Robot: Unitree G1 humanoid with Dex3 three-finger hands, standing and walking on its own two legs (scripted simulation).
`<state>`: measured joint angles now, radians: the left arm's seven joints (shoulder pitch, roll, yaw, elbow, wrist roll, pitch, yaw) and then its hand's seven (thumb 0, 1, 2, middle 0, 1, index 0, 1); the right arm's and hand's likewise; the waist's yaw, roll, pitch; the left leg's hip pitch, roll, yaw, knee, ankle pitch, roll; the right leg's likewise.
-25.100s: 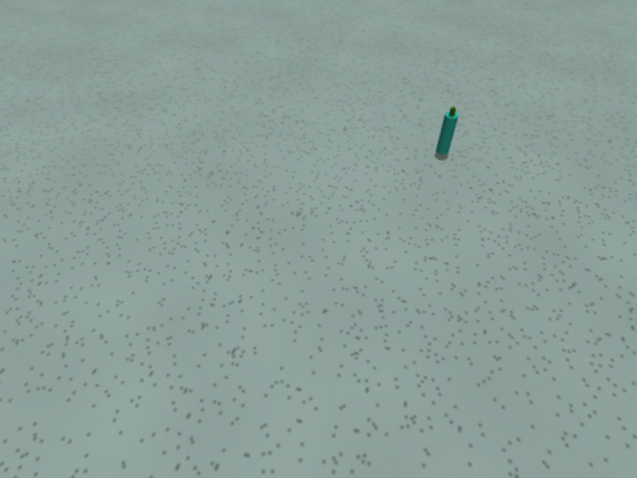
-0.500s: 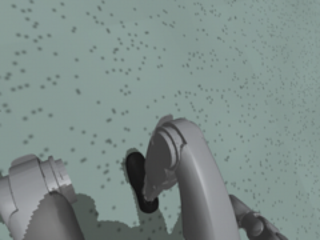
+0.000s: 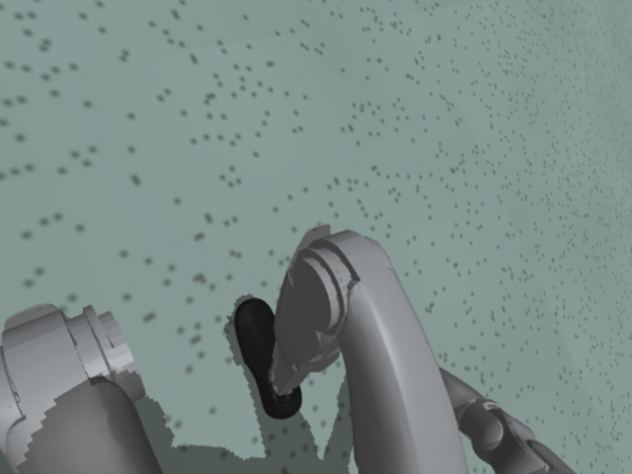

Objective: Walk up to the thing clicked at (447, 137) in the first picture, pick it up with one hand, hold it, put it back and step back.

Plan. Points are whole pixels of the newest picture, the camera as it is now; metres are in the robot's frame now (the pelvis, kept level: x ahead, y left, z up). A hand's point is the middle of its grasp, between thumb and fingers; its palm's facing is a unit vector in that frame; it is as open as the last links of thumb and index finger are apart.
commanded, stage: open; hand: left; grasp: from the side
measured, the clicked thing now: out of the picture +0.49 +0.31 -0.17
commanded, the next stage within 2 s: withdraw in 0.28 s
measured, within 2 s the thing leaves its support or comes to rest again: rests again in 1.22 s
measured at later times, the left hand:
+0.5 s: hand out of the picture +0.50 +0.32 -0.14, palm faces +0.39 -0.92 +0.00, open 15.4 cm
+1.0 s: hand out of the picture +0.47 +0.41 -0.09, palm faces +0.40 -0.90 -0.19, open 17.4 cm
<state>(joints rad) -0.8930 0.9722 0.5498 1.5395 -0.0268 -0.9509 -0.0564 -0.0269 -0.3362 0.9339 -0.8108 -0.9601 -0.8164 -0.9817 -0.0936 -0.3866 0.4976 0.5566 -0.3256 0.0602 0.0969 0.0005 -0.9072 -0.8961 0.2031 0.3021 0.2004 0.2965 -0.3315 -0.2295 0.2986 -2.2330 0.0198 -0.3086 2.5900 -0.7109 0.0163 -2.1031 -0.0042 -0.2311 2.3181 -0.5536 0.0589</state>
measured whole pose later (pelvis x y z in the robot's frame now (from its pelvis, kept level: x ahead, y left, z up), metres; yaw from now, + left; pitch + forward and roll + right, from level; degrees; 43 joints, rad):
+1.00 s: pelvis +0.00 +0.00 +0.02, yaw +2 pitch +24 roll -15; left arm -0.92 1.07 0.62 1.39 0.10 -0.56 -0.18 -0.02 -0.56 0.08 -0.07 -0.07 -0.07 -0.08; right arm 0.03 -0.36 0.35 0.56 -0.18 0.15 0.08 0.00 -0.89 -0.90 0.20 0.30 0.20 0.30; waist -0.27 -0.14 0.17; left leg -2.27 0.03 -0.23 2.51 -0.69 0.03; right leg -2.16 -0.02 -0.18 2.28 -0.56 0.05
